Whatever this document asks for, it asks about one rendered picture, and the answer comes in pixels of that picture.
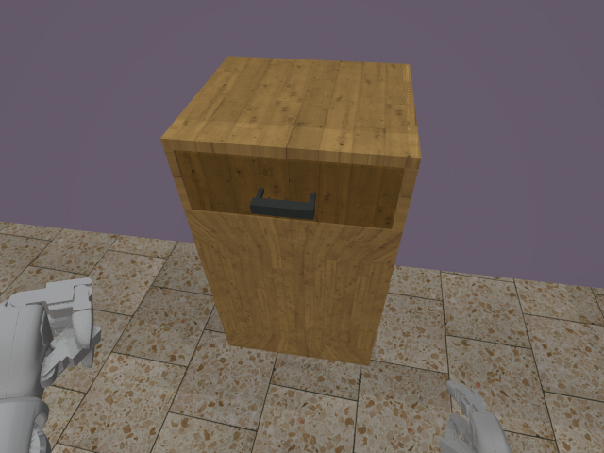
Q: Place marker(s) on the cabinet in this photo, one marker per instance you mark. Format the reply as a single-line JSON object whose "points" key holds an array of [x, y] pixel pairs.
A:
{"points": [[289, 286]]}

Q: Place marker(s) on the robot right hand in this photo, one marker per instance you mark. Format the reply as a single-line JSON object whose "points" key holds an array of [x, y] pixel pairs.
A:
{"points": [[483, 434]]}

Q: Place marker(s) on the robot left forearm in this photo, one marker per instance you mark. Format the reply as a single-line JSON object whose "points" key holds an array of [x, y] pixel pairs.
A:
{"points": [[21, 423]]}

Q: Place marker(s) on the robot left hand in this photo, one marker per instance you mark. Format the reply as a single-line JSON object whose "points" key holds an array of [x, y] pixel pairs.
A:
{"points": [[26, 333]]}

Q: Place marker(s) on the handle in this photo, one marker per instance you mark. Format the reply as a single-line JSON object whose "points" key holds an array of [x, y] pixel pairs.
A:
{"points": [[282, 208]]}

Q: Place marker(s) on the drawer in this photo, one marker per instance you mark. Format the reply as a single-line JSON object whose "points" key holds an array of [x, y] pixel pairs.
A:
{"points": [[346, 194]]}

